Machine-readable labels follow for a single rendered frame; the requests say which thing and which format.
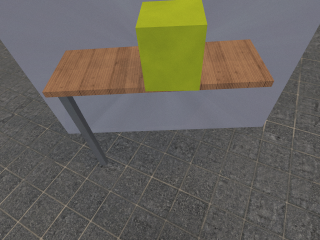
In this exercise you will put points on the carton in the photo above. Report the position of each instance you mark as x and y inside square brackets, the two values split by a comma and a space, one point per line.
[171, 36]

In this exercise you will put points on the table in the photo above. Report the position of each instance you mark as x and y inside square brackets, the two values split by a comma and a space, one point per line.
[230, 64]

